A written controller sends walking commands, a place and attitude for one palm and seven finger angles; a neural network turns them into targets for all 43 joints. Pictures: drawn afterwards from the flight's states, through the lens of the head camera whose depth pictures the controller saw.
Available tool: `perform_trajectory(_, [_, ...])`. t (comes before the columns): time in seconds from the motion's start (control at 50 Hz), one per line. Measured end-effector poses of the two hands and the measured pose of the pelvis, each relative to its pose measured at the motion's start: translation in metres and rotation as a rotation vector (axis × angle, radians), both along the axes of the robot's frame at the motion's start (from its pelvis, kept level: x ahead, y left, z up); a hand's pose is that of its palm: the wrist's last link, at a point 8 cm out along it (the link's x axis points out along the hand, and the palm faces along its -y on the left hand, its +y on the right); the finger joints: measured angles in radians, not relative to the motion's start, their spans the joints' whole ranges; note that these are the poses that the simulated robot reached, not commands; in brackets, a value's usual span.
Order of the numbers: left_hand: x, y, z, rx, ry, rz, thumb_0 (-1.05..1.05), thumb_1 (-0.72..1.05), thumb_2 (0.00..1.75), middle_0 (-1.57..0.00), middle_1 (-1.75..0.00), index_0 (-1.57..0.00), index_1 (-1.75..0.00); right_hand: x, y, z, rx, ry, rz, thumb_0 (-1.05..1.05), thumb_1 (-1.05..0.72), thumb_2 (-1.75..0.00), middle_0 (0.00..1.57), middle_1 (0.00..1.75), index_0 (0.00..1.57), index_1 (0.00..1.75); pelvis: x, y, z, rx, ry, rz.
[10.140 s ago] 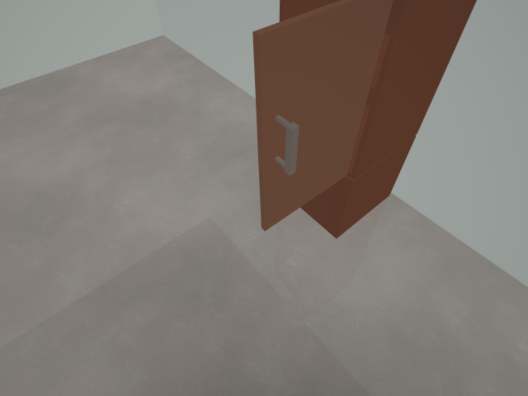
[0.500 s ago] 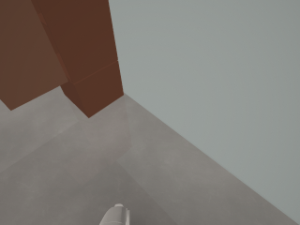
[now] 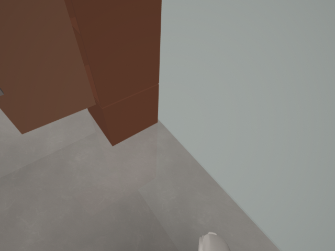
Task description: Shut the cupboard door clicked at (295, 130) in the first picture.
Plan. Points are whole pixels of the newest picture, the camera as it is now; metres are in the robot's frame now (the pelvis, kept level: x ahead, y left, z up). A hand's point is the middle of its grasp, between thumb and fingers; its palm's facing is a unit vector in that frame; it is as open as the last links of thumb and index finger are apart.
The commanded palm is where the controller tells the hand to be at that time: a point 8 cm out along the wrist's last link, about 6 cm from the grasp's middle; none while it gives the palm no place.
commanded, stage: walk to a spot facing it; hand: left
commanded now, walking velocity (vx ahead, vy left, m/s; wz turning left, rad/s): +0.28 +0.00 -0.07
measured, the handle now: out of the picture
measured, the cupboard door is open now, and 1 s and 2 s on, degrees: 89 89 89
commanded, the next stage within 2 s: turn to face it in 0.02 s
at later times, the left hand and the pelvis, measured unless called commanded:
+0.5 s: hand (129, 206) +0.26 +0.13 -0.16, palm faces +0.17 -0.97 -0.16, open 7.1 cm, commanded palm none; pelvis +0.15 -0.05 -0.01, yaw +10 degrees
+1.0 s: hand (84, 250) +0.14 +0.23 -0.17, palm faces +0.45 -0.85 -0.28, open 7.4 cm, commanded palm none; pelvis +0.19 -0.01 +0.00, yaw +25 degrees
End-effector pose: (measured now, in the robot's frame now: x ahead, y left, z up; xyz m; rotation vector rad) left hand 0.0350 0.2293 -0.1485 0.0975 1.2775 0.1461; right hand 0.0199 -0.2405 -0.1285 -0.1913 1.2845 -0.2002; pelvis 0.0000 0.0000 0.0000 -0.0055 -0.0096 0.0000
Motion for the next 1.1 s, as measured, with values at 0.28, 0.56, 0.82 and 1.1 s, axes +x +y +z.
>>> perform_trajectory(0.28, [0.241, -0.046, 0.015, 0.053, -0.258, -0.169, 0.00, 0.92, 0.90, -0.19, -0.29, -0.19, -0.30, -0.034, 0.004, -0.016, 0.122, 0.389, -0.159, 0.00, -0.91, -0.89, 0.20, 0.30, 0.20, 0.30, 0.119, -0.042, -0.017, 0.025, 0.008, 0.041])
perform_trajectory(0.56, [0.190, -0.033, 0.007, 0.045, -0.192, 0.139, -0.04, 0.95, 0.90, -0.20, -0.30, -0.20, -0.30, 0.223, -0.039, -0.011, 0.019, 0.019, 0.154, 0.00, -0.91, -0.89, 0.19, 0.30, 0.20, 0.30, 0.159, -0.043, -0.009, 0.004, -0.005, 0.224])
perform_trajectory(0.82, [0.093, 0.045, -0.011, 0.098, 0.014, 0.357, 0.00, 0.92, 0.90, -0.20, -0.30, -0.19, -0.30, 0.372, 0.033, 0.022, -0.060, -0.244, 0.467, 0.00, -0.91, -0.89, 0.19, 0.30, 0.20, 0.30, 0.175, -0.002, -0.017, -0.025, 0.017, 0.359])
perform_trajectory(1.1, [0.093, 0.017, 0.012, 0.126, 0.007, 0.455, 0.00, 0.91, 0.90, -0.20, -0.30, -0.19, -0.30, 0.349, 0.042, -0.009, 0.048, -0.039, 0.532, 0.00, -0.90, -0.89, 0.20, 0.30, 0.20, 0.30, 0.192, -0.021, -0.007, -0.022, 0.026, 0.496])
